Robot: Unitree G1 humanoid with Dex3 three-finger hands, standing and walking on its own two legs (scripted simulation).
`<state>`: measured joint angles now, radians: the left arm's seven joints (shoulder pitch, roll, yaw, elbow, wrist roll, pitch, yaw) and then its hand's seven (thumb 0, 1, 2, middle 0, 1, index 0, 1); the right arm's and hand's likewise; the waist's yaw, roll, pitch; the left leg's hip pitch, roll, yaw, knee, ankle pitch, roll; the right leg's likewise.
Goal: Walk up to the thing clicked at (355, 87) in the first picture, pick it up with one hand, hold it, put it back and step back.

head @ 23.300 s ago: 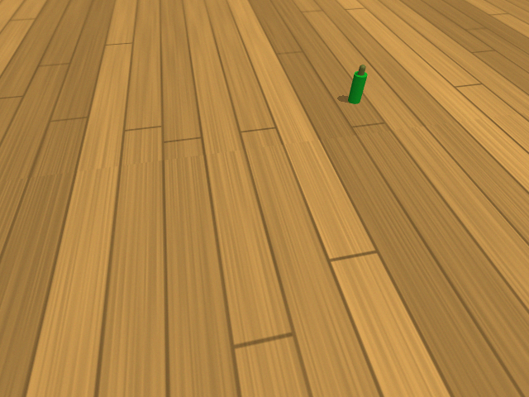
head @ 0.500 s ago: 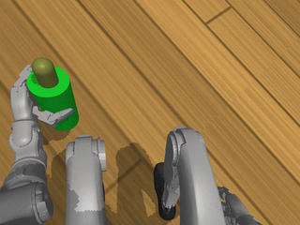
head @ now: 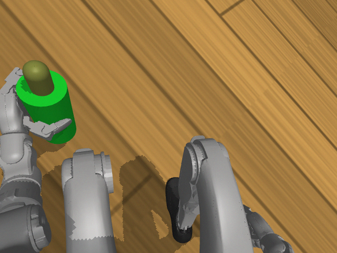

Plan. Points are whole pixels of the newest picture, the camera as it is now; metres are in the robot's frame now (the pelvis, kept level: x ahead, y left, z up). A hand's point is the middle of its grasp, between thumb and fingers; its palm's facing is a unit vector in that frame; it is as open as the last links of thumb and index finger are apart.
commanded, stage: lower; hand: left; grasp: from the side
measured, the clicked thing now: (49, 105) +0.43 +0.22 -0.09
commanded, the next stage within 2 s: loosen in 1.32 s
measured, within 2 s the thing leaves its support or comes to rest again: neither
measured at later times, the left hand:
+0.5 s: hand (52, 108) +0.44 +0.23 -0.15, palm faces +0.15 -0.99 -0.01, open 11.8 cm
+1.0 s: hand (56, 110) +0.44 +0.23 -0.17, palm faces +0.17 -0.99 -0.01, open 11.8 cm
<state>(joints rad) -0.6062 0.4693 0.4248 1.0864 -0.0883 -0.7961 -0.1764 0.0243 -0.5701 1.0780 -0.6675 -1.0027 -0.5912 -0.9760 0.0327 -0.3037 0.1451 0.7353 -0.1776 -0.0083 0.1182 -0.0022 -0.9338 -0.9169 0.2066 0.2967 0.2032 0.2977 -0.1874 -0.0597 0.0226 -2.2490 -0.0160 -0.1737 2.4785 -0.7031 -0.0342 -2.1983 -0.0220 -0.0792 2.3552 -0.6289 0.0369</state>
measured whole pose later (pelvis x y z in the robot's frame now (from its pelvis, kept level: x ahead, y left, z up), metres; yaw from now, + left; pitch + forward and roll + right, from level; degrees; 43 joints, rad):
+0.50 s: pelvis +0.00 +0.01 -0.02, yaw -3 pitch +22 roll -12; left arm -0.65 0.61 0.47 1.23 -0.07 -0.91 -0.13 0.02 -0.57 1.08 -0.68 -0.99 -0.60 -0.96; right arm -0.03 -0.33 0.28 0.70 -0.26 0.01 0.14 0.00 -0.94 -0.91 0.21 0.30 0.20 0.30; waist -0.25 -0.14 0.15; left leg -2.25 -0.02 -0.24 2.56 -0.71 -0.03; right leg -2.17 0.00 -0.13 2.38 -0.61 0.05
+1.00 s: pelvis -0.01 +0.01 -0.03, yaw -5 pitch +17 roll -14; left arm -0.66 0.69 0.48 1.34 -0.05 -0.98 -0.06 0.02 -0.57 1.08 -0.67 -0.99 -0.60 -0.97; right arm -0.09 -0.36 0.38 0.64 -0.31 0.00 0.15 -0.01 -0.92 -0.91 0.21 0.30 0.20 0.30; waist -0.28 -0.19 0.23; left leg -2.23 -0.02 -0.30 2.61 -0.69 -0.03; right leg -2.13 0.01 -0.17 2.38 -0.57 0.07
